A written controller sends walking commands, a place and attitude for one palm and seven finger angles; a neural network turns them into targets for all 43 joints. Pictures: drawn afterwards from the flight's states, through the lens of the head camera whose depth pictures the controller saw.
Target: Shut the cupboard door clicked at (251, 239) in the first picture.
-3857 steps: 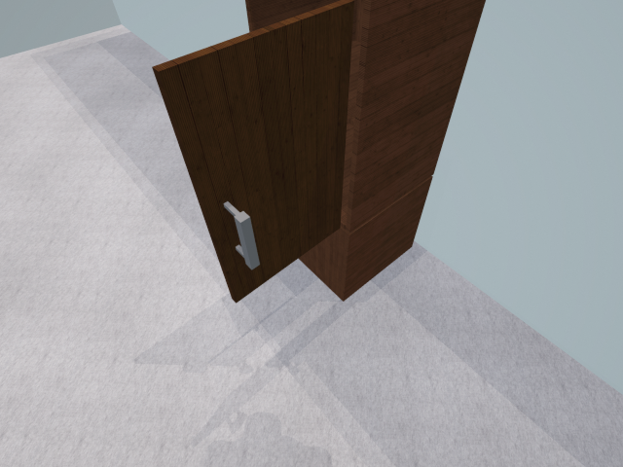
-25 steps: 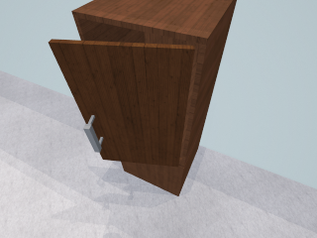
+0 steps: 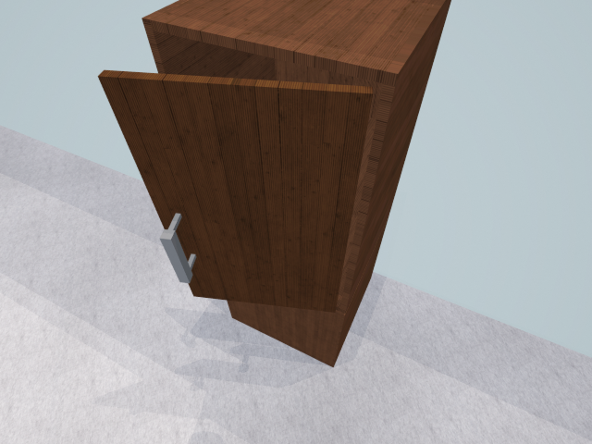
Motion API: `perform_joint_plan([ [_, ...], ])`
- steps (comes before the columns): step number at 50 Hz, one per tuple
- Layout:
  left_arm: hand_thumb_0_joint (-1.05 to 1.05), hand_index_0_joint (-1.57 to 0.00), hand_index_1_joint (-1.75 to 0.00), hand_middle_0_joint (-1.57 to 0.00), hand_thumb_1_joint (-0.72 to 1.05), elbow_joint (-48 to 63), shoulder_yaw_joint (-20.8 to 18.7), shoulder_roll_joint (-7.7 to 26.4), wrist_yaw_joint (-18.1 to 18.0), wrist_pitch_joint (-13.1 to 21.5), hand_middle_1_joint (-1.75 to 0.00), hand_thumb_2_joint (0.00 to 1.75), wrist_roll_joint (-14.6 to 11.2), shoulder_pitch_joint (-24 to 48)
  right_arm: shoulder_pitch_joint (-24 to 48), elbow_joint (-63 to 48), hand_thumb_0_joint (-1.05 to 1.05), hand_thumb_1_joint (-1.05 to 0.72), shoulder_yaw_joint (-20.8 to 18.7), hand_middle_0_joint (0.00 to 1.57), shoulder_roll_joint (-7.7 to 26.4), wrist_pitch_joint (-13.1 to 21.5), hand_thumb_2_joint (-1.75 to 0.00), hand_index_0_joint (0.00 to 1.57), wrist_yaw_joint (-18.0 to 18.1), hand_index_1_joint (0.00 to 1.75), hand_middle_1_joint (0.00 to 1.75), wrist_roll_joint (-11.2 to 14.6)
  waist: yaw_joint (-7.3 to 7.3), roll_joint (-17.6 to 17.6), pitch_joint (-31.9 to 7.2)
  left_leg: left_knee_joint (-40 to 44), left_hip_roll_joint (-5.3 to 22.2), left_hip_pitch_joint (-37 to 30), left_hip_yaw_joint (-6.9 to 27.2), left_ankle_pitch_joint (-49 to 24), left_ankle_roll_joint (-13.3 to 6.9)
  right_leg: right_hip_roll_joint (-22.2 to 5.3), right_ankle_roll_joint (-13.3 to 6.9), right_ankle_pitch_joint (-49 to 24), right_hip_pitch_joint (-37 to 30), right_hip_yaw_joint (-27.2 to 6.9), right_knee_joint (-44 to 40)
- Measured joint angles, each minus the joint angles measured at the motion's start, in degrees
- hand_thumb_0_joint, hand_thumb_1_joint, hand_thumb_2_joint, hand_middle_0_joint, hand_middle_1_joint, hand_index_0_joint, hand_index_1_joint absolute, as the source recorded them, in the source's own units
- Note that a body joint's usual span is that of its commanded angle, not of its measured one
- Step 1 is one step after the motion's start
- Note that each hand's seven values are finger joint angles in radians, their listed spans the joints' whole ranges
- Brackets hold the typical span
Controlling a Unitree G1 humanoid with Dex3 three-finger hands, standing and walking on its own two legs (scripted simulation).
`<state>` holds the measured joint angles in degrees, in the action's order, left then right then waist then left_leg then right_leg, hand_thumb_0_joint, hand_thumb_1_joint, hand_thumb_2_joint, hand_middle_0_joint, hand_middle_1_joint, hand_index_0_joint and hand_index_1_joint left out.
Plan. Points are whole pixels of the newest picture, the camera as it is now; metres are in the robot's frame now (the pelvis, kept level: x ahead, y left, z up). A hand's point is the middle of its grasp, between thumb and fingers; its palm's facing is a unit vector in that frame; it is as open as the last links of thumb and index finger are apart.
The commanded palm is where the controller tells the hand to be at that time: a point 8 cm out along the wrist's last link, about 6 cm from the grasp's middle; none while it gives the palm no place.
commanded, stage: look again from close up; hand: left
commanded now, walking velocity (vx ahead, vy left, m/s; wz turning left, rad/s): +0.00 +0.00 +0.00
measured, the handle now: (181, 249) +0.47 +0.26 -0.10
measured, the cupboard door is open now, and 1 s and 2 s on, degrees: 19 19 19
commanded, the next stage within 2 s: raise the hand and make a fist in 0.20 s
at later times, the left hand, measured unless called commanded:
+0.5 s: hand (164, 416) +0.16 +0.19 -0.05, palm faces +0.20 -0.98 -0.10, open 7.1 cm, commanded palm +0.10 +0.22 -0.08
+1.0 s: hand out of the picture +0.12 +0.18 -0.08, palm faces -0.11 -0.99 -0.02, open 4.8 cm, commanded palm +0.10 +0.25 -0.08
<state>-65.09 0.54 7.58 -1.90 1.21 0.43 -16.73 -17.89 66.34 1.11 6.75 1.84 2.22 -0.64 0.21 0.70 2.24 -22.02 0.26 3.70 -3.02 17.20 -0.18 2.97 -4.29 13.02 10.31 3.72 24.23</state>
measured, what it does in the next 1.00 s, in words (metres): lowers itself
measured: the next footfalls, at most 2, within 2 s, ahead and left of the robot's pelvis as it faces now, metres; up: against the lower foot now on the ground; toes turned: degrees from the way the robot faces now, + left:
none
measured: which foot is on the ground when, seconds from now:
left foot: down 0.00-1.00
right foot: down 0.00-1.00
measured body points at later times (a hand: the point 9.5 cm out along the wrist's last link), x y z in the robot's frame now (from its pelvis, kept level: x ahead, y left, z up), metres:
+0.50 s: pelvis -0.03 +0.01 -0.02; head -0.02 -0.01 +0.42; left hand +0.15 +0.24 -0.04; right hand +0.06 -0.25 -0.14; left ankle -0.06 +0.11 -0.74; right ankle +0.00 -0.07 -0.74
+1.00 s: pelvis -0.09 +0.03 -0.13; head -0.01 +0.04 +0.31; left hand +0.12 +0.24 -0.08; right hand +0.13 -0.15 -0.20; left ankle -0.06 +0.11 -0.74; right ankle +0.00 -0.07 -0.74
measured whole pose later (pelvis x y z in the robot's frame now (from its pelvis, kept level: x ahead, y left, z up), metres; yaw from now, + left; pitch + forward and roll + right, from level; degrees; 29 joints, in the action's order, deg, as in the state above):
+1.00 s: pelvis -0.09 +0.03 -0.13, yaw +3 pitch +16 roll -3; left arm 4.3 -0.8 13.2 16.5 23.2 -12.2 -21.4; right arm -11.4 27.3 4.0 10.5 11.5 0.8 1.2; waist 1.4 1.7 -8.0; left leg -78.3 -1.0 60.4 0.3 34.2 -3.1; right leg -1.5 -3.2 26.4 62.4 8.6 72.5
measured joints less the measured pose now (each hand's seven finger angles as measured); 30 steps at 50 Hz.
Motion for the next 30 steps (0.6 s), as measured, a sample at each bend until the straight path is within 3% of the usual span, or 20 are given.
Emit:
perform_joint_plan([
  [16,0.01,-0.20,-0.30,-0.20,0.92,-0.04,0.00,-0.33,-0.43,0.35,-0.30,0.90,0.21,-0.19,-0.51,0.07,0.00,-0.91,-0.06,0.20,-0.21,-0.13,-0.90,0.20,-0.15,0.30,0.30,0.13,0.02,0.16,-0.05,-1.59,0.10,1.23,-0.22,0.22,-0.14,-0.02,0.38,-0.34,0.53,-0.02,0.16],
  [17,0.02,-0.20,-0.30,-0.20,0.93,8.58,-1.85,-0.17,-0.32,-2.79,-0.30,0.90,-1.64,-2.92,-0.85,-2.14,0.00,-0.91,0.30,0.20,-0.01,0.97,-0.90,0.20,0.77,0.30,0.30,0.14,0.17,0.16,0.81,-3.31,0.45,1.92,-0.63,0.89,-0.14,0.27,0.50,-0.31,1.04,-0.26,1.02],
  [18,0.03,-0.20,-0.30,-0.21,0.94,19.40,-2.06,0.72,-0.84,-3.82,-0.30,0.90,-3.76,-6.85,-2.03,-5.08,0.01,-0.91,0.63,0.20,0.43,3.55,-0.90,0.20,1.95,0.30,0.30,0.57,0.25,0.20,0.54,-4.58,0.69,2.89,-1.01,1.72,-0.32,0.47,0.45,0.04,2.24,-0.54,2.34],
  [19,0.04,-0.20,-0.30,-0.21,0.95,29.06,-1.55,1.53,-1.73,-2.73,-0.30,0.90,-5.80,-10.25,-3.18,-7.41,0.01,-0.91,0.47,0.21,1.30,6.20,-0.90,0.20,3.05,0.30,0.30,0.91,0.00,0.45,-0.46,-5.68,0.57,4.05,-1.03,2.30,-0.48,0.28,0.42,0.58,3.50,-0.54,3.69],
  [21,0.04,-0.21,-0.31,-0.21,0.95,41.70,-0.61,2.32,-3.19,0.84,-0.31,0.90,-8.36,-12.13,-4.02,-11.31,0.02,-0.92,-0.34,0.21,3.78,11.23,-0.90,0.20,3.32,0.30,0.30,1.92,-1.45,1.41,-2.14,-8.23,-0.41,6.81,0.07,2.84,-0.79,-0.98,0.73,1.93,5.86,0.52,6.56],
  [24,0.04,-0.23,-0.34,-0.23,0.94,47.95,-1.55,1.63,-1.39,9.77,-0.33,0.90,-10.01,-6.36,-1.97,-17.26,0.02,-0.92,-2.15,0.21,7.53,15.45,-0.90,0.20,1.92,0.30,0.30,1.25,-3.25,2.35,-4.88,-15.04,-1.95,15.02,1.62,4.20,-1.36,-3.10,1.27,4.11,13.31,2.18,13.18],
  [26,0.03,-0.25,-0.36,-0.25,0.94,48.72,-2.95,0.81,2.70,17.37,-0.36,0.90,-11.41,-1.97,0.45,-21.35,0.02,-0.92,-3.37,0.21,8.98,16.81,-0.90,0.20,0.51,0.30,0.30,0.84,-2.95,1.33,-6.93,-20.57,-2.40,21.53,0.96,5.79,-1.41,-3.86,1.18,5.73,20.23,1.68,19.16],
  [30,0.02,-0.30,-0.42,-0.31,0.92,49.97,-3.72,-0.60,15.22,32.82,-0.42,0.90,-13.32,0.83,5.24,-29.94,0.02,-0.91,-5.33,0.20,10.08,16.99,-0.90,0.20,-2.43,0.30,0.30,0.67,-2.21,-2.38,-9.60,-32.91,-2.18,33.43,-0.46,10.25,-1.63,-4.20,0.53,9.39,32.70,0.62,31.41],
])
